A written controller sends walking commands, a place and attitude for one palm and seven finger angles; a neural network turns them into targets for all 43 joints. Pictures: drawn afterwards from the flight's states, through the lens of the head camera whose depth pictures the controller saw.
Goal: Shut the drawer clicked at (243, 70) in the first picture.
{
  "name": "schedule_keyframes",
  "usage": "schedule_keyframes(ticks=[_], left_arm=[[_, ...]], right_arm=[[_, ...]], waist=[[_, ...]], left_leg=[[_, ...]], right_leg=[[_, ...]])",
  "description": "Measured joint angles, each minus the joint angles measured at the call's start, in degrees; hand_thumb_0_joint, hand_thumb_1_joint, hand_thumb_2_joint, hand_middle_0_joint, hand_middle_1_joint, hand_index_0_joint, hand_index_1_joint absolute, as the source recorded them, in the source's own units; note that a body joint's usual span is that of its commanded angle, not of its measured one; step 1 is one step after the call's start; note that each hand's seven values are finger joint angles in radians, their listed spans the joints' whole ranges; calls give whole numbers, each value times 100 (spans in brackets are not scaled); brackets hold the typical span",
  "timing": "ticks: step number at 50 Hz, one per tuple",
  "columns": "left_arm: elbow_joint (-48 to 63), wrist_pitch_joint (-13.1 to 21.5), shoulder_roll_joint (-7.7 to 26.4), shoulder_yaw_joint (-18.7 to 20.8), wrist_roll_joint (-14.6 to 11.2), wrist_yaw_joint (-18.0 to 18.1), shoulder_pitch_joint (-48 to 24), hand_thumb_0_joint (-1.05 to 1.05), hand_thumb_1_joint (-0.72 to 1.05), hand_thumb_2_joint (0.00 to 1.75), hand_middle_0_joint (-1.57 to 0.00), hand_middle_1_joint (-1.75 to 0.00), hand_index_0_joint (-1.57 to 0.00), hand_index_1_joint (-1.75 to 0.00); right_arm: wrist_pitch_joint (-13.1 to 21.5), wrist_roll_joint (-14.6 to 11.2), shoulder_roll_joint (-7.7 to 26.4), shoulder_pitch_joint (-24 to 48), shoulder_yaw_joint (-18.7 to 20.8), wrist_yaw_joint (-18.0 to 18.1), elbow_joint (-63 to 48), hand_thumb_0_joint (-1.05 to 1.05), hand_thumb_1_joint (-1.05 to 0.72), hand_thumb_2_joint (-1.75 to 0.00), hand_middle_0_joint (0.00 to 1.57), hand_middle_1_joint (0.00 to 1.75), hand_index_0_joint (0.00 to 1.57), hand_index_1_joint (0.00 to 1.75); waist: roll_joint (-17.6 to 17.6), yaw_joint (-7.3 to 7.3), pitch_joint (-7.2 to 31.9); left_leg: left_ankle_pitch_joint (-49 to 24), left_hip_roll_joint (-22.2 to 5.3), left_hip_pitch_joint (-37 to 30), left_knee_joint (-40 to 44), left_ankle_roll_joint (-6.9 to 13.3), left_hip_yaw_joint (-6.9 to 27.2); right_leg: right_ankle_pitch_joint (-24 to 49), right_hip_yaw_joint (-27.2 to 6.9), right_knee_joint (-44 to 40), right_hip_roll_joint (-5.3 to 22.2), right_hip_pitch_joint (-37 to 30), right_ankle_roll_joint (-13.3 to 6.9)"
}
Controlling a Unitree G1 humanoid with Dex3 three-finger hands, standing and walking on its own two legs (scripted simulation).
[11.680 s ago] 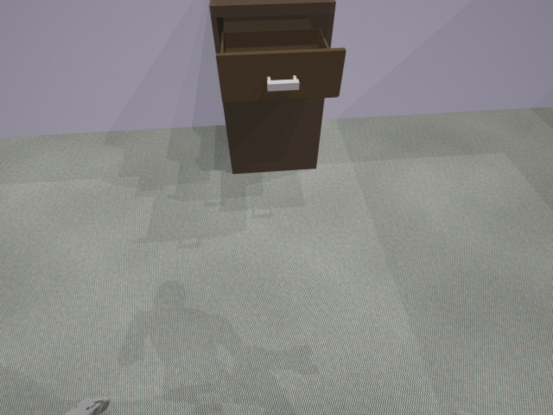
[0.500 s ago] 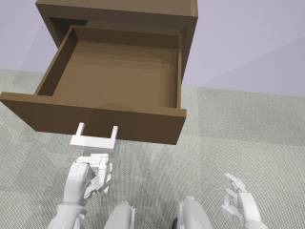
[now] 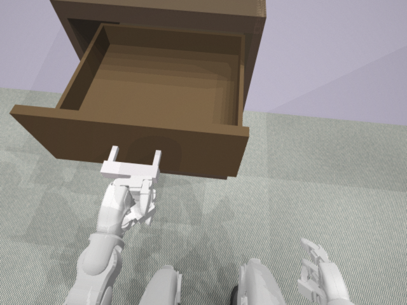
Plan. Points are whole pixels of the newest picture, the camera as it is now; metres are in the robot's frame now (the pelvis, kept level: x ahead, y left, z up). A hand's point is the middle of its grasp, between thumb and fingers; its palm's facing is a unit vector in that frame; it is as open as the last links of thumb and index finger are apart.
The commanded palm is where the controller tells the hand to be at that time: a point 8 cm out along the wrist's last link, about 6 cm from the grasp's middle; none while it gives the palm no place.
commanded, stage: push the drawer shut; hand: left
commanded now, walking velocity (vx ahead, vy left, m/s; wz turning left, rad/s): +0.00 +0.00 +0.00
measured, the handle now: (133, 162) +0.37 +0.15 +0.04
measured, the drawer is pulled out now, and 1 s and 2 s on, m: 0.27 0.14 0.02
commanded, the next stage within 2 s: none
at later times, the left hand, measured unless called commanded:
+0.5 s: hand (158, 177) +0.34 +0.10 +0.03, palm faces -0.13 -0.99 -0.05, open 3.2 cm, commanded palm +0.35 +0.15 +0.04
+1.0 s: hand (165, 145) +0.42 +0.09 +0.03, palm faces -0.11 -0.99 -0.06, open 3.1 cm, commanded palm +0.41 +0.15 +0.04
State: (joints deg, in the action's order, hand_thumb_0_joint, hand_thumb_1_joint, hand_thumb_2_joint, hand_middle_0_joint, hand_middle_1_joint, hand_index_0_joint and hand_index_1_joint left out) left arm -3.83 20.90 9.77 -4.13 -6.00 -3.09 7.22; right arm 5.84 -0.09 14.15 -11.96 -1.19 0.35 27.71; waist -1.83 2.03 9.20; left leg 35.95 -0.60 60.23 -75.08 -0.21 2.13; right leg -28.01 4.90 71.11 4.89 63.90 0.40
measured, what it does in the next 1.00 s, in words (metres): stands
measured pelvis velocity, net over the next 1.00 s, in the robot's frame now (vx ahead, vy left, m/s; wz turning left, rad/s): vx -0.01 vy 0.00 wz -0.02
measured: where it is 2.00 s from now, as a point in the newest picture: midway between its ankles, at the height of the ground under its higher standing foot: outside the picture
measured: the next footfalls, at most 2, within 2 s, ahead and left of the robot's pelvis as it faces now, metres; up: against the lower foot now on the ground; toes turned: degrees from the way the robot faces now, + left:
none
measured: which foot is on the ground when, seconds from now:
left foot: down 0.00-1.00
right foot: down 0.00-1.00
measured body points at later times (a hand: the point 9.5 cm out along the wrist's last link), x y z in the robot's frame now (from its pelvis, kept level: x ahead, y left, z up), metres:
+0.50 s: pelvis -0.01 +0.00 +0.01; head +0.10 +0.01 +0.44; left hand +0.35 +0.15 +0.04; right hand +0.14 -0.24 -0.10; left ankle +0.00 +0.12 -0.62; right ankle +0.05 -0.13 -0.62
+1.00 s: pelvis -0.01 +0.00 +0.01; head +0.12 +0.00 +0.44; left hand +0.42 +0.15 +0.04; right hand +0.09 -0.26 -0.11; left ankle +0.00 +0.12 -0.62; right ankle +0.05 -0.13 -0.62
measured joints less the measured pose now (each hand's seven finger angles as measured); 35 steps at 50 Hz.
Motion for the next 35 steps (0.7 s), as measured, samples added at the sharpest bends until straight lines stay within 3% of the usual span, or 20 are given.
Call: schedule_keyframes(ticks=[35], left_arm=[[-2417,350,-26,470,-4,130,-2356,3,86,95,-140,-160,-140,-160]], right_arm=[[-245,17,16,-80,59,-71,542,1,-91,-90,20,30,20,30]], waist=[[38,188,-105]], left_leg=[[-250,28,-38,306,39,-152]], right_leg=[[259,-149,-261,1,25,30]])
